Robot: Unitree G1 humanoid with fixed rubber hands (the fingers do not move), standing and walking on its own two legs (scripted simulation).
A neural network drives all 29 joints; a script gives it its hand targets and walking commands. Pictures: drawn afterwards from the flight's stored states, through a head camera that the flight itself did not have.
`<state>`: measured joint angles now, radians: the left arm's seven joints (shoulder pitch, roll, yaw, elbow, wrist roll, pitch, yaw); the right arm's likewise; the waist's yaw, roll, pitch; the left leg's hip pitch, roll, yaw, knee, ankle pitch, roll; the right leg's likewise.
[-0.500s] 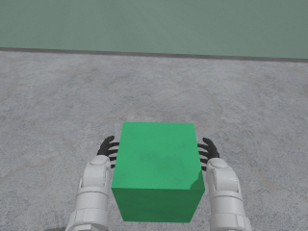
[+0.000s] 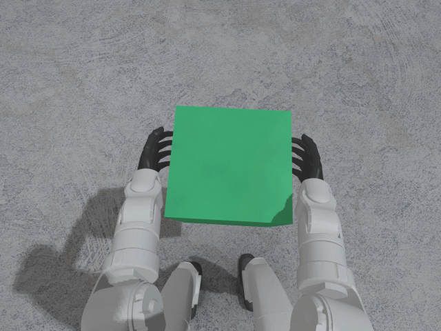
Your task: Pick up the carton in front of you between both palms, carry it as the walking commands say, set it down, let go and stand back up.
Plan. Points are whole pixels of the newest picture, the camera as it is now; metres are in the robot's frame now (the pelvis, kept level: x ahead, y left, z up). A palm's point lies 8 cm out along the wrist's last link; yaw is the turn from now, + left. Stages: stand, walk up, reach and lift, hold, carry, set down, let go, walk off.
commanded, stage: set down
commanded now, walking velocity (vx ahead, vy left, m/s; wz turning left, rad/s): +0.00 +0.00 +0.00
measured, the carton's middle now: (229, 176) +0.39 -0.02 -0.16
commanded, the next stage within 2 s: none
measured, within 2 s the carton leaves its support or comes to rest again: rests again in 1.76 s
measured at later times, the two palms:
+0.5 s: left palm (170, 158) +0.45 +0.12 -0.21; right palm (293, 169) +0.42 -0.18 -0.21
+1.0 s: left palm (183, 157) +0.50 +0.11 -0.36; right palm (282, 172) +0.45 -0.19 -0.36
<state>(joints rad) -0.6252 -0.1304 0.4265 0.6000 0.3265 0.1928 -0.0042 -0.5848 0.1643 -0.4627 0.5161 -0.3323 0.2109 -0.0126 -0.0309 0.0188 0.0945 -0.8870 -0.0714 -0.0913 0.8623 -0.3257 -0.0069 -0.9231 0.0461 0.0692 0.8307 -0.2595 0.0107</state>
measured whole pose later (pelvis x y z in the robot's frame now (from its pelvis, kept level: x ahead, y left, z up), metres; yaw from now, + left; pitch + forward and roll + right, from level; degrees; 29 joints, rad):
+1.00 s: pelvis -0.05 +0.00 -0.24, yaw +1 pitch +47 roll +0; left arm -1.29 0.13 0.37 0.86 0.18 0.28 0.05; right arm -1.16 -0.01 -0.54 0.64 -0.20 0.31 -0.10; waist -0.07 0.03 0.01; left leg -2.07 -0.16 -0.07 1.83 -0.57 -0.05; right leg -2.11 0.11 0.08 1.79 -0.49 0.06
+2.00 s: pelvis -0.05 +0.01 -0.34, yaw +0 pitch +36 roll -3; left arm -1.60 0.30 0.15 1.14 0.03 0.21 0.08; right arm -1.40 -0.17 -0.48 0.88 -0.07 0.23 -0.05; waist -0.11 0.02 0.41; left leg -2.18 -0.16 -0.03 2.23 -0.66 -0.02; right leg -2.20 0.06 0.02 2.16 -0.59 0.07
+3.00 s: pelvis -0.06 +0.01 -0.34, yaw -1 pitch +35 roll -2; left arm -1.64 0.49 -0.02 1.11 -0.18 0.19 0.07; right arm -1.47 -0.30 -0.24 0.96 0.20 0.16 -0.15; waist -0.12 0.00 0.39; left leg -2.16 -0.06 -0.01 2.20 -0.66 0.01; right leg -2.20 0.03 -0.02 2.13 -0.54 0.01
